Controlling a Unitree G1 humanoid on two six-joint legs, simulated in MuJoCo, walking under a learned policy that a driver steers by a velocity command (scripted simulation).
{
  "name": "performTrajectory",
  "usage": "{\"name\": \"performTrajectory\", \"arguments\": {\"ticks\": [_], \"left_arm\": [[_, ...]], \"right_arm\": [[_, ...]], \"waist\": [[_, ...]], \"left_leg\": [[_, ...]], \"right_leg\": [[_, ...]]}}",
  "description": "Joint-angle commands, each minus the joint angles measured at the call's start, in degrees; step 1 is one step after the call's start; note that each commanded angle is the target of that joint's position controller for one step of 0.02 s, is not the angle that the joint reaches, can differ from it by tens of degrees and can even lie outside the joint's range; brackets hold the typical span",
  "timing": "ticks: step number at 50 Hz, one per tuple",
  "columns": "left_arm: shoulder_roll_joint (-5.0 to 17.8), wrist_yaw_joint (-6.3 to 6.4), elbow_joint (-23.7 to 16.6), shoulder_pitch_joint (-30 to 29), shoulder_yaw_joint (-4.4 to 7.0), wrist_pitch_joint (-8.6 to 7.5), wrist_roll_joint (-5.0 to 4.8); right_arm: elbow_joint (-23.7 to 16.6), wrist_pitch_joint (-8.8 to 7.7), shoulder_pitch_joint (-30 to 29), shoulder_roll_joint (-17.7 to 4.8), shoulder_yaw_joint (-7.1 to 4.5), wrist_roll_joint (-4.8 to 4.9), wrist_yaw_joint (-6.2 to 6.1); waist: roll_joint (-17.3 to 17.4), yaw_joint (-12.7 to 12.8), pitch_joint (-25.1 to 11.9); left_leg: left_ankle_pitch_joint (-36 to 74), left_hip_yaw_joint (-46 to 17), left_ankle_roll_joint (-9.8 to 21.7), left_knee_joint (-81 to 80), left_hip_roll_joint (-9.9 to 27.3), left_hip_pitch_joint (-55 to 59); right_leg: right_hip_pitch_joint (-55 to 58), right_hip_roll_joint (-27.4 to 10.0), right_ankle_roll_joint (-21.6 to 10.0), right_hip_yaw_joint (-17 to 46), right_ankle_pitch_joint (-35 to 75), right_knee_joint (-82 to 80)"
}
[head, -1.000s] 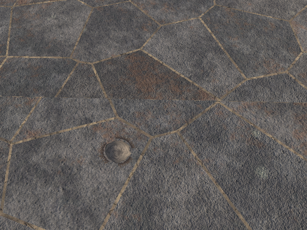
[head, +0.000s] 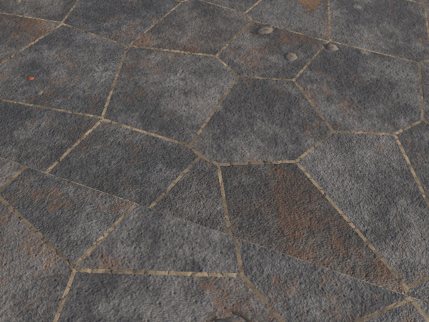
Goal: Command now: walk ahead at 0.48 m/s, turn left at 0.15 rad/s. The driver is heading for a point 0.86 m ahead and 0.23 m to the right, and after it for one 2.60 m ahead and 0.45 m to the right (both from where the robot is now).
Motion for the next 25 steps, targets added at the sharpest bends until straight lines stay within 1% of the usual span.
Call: {"name": "performTrajectory", "arguments": {"ticks": [1,3,5,8,10,11,12,13,14,15,16,17,18,19,20,21,22,23,24,25], "left_arm": [[2.55,-0.54,-2.81,-3.14,0.33,-0.62,-0.50],[2.19,-1.14,-3.70,-7.02,0.01,-0.90,-1.09],[2.26,-1.86,-4.76,-10.05,-0.10,-1.08,-1.65],[1.87,-3.32,-6.34,-13.01,-0.39,-1.29,-1.98],[1.44,-4.24,-7.00,-13.27,-0.53,-1.41,-2.09],[1.78,-4.50,-6.91,-12.02,-0.30,-1.39,-2.04],[2.86,-4.51,-6.40,-9.31,0.30,-1.24,-1.83],[4.82,-4.27,-5.09,-3.59,1.39,-1.05,-1.68],[7.05,-3.77,-3.33,5.20,2.52,-0.88,-1.75],[11.59,-2.95,-1.80,15.51,3.57,-0.40,-1.27],[13.28,-3.20,-0.89,16.46,3.88,-0.44,-2.12],[7.96,-2.55,-0.95,17.38,3.06,0.33,-3.01],[7.07,-1.93,-1.91,13.60,2.62,0.92,-2.47],[6.74,-1.64,-2.73,10.42,2.49,1.27,-1.89],[6.05,-1.50,-3.46,8.20,2.21,1.45,-1.47],[5.65,-1.28,-4.22,6.89,1.99,1.49,-0.78],[5.39,-1.16,-4.35,6.01,2.01,1.52,-0.84],[5.31,-1.02,-4.09,5.91,2.06,1.45,-1.16],[5.71,-0.83,-3.76,6.06,2.18,1.38,-1.41],[6.75,-0.52,-3.45,6.46,2.54,1.39,-1.54]], "right_arm": [[-2.28,-1.16,-0.64,-8.93,-2.33,0.30,-0.79],[-0.74,-1.38,1.47,-9.62,-2.38,0.49,-0.85],[0.86,-1.34,3.41,-9.90,-2.37,0.41,-0.87],[2.97,-0.65,5.77,-9.99,-2.42,0.07,-0.99],[3.77,0.08,6.26,-10.02,-2.42,0.03,-1.25],[3.62,0.41,5.44,-10.32,-2.41,0.01,-1.47],[3.45,0.72,4.94,-10.95,-2.45,-0.07,-1.78],[3.17,1.12,4.12,-11.51,-2.46,-0.17,-2.10],[2.42,1.26,1.91,-12.03,-2.36,-0.10,-2.38],[0.43,0.56,1.35,-9.97,-1.47,-1.57,-2.76],[0.31,-0.79,9.89,-3.56,0.38,-2.06,-1.48],[-0.28,-2.46,4.31,-9.34,-0.50,-0.63,-0.63],[-2.74,-3.59,-2.29,-10.35,-0.88,1.31,-0.06],[-3.44,-4.37,-5.05,-9.60,-0.59,0.76,-0.15],[-3.64,-4.52,-5.77,-9.48,-0.92,-0.41,-0.31],[-3.80,-4.17,-4.37,-9.21,-1.10,-0.81,-0.32],[-3.65,-3.67,-3.06,-8.71,-1.06,-0.98,-0.46],[-3.35,-3.12,-2.07,-8.03,-0.89,-1.02,-0.65],[-3.44,-2.64,-2.51,-7.36,-0.64,-1.19,-0.88],[-4.06,-2.43,-4.38,-6.52,-0.29,-1.37,-1.06]], "waist": [[5.87,-0.65,-0.31],[5.72,-2.49,1.02],[5.21,-3.74,2.43],[4.77,-4.59,3.34],[5.20,-4.09,2.67],[5.81,-2.95,1.14],[7.26,-1.24,-1.76],[8.12,2.03,-5.98],[7.86,7.28,-10.54],[0.77,10.63,-17.95],[-12.97,5.25,-24.05],[-5.71,9.28,-22.36],[-3.61,9.18,-12.91],[2.28,7.31,-7.54],[3.96,5.22,-3.82],[2.17,3.02,-2.82],[0.52,1.72,-2.55],[-0.20,0.98,-2.32],[-0.49,0.78,-1.69],[-0.68,1.17,-1.02]], "left_leg": [[11.23,-7.24,5.99,-8.36,13.38,-1.60],[9.64,-6.80,5.16,-9.13,14.54,0.33],[11.01,-6.72,4.75,-8.75,16.29,5.12],[18.29,-5.78,4.60,-6.08,18.92,13.76],[27.78,-4.06,4.17,-3.14,19.77,17.23],[37.51,-2.52,3.46,-0.50,19.38,17.46],[49.46,-1.38,2.74,3.38,18.86,17.58],[59.51,0.10,1.79,10.37,17.84,17.05],[59.97,2.15,-0.02,20.79,16.40,10.85],[39.31,4.28,-2.11,38.86,13.08,-2.81],[-19.50,1.78,-6.64,57.86,1.88,-26.80],[-19.06,-4.08,-5.90,60.79,4.56,-32.82],[-14.36,-3.45,-5.64,59.14,7.27,-36.61],[-10.93,-2.33,-5.37,54.74,9.06,-35.46],[-8.85,-1.60,-5.99,50.35,10.20,-33.45],[-7.77,-1.51,-6.70,48.21,11.05,-30.09],[-7.59,-1.11,-7.60,45.68,11.48,-28.54],[-7.80,-0.37,-8.58,42.94,11.93,-27.59],[-7.13,0.60,-9.55,39.74,11.93,-26.77],[-4.39,1.47,-10.29,35.71,11.65,-25.98]], "right_leg": [[3.05,0.62,0.10,-1.70,11.82,-9.71],[3.32,1.16,-0.89,-2.44,15.40,-14.11],[0.75,1.44,-2.09,-2.57,14.67,-16.90],[-3.98,2.52,-4.14,-3.17,8.73,-19.50],[-3.32,4.27,-5.76,-4.45,3.35,-20.58],[0.39,6.02,-6.75,-5.85,0.63,-20.98],[6.06,8.19,-7.78,-7.67,-1.71,-20.46],[14.26,10.25,-9.20,-9.03,-2.46,-20.51],[28.07,9.10,-11.68,-6.69,3.07,-22.81],[46.55,-1.95,-16.40,8.60,9.37,-21.48],[66.02,-14.63,-27.18,37.29,2.28,-24.98],[65.47,-12.31,-24.46,37.80,-7.37,-29.36],[57.66,-10.55,-22.23,30.01,-7.58,-31.45],[48.75,-8.18,-20.86,25.68,-4.14,-33.35],[41.86,-6.12,-20.41,22.53,1.13,-34.83],[36.87,-4.46,-20.59,20.22,5.18,-36.40],[33.92,-3.61,-20.92,19.09,7.20,-37.38],[31.23,-3.05,-21.09,17.41,9.15,-37.84],[28.12,-2.38,-20.93,15.54,10.98,-38.16],[25.44,-1.44,-20.41,13.76,11.67,-38.46]]}}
